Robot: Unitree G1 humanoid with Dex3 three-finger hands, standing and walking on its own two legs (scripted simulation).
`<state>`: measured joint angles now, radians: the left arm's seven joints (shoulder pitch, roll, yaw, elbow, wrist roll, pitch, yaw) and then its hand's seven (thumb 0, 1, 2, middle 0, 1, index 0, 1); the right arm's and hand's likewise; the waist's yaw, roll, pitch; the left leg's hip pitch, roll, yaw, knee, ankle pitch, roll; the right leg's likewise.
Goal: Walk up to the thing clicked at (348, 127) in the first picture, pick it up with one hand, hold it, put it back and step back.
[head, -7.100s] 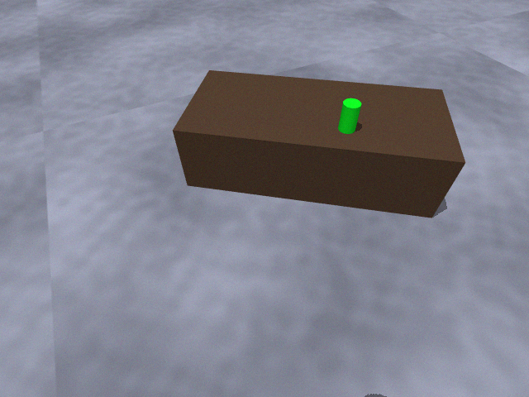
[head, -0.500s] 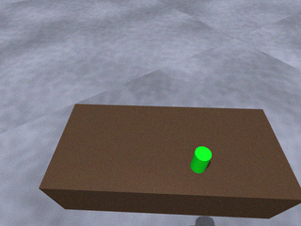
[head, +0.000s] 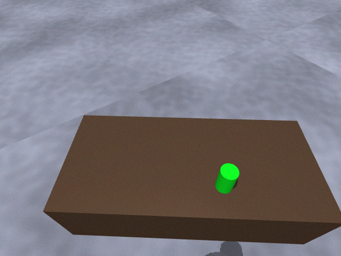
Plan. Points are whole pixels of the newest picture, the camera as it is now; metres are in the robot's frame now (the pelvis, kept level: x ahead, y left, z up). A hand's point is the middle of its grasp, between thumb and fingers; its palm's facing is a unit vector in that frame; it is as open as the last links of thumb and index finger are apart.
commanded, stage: go down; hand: right
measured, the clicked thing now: (226, 178) +0.50 -0.22 -0.36
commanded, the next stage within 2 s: none
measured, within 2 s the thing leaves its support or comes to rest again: neither
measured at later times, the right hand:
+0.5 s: hand out of the picture +0.14 -0.26 -0.16, palm faces +0.03 +0.95 -0.31, open 16.4 cm
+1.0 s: hand out of the picture +0.16 -0.27 -0.15, palm faces +0.06 +0.95 -0.32, open 17.5 cm
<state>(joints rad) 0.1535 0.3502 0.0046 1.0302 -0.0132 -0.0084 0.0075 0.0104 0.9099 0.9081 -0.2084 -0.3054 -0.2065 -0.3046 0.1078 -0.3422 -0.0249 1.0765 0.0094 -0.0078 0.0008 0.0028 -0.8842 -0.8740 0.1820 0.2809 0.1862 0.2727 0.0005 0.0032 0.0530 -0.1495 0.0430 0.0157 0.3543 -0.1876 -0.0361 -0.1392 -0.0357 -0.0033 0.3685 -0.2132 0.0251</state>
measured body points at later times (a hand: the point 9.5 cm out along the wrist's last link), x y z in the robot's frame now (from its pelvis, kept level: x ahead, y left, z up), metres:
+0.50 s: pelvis +0.00 -0.01 -0.02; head +0.05 -0.02 +0.42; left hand +0.14 +0.24 -0.12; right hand +0.14 -0.31 -0.14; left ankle +0.00 +0.14 -0.75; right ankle -0.01 -0.14 -0.75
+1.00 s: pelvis +0.01 -0.01 -0.05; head +0.06 -0.02 +0.40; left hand +0.17 +0.24 -0.14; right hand +0.15 -0.32 -0.13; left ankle +0.00 +0.14 -0.75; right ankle -0.01 -0.14 -0.75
